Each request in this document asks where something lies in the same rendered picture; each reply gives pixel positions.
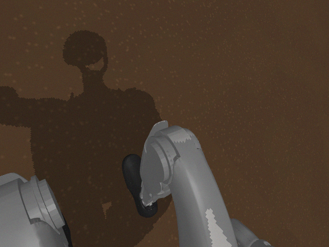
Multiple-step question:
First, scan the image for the right robot hand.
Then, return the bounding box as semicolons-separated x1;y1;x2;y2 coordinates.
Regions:
230;218;259;247

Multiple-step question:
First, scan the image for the right robot foot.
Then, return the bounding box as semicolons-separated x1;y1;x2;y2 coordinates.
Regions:
122;154;158;218

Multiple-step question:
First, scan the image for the left robot foot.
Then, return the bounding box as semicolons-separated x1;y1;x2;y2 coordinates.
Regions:
62;214;73;247

